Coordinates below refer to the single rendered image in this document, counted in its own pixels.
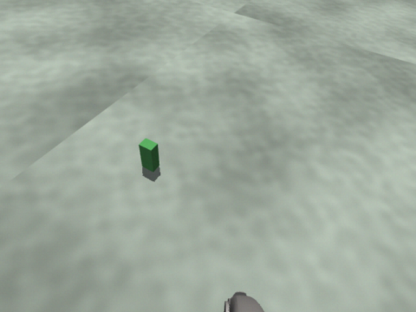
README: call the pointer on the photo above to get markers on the carton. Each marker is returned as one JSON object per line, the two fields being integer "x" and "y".
{"x": 149, "y": 154}

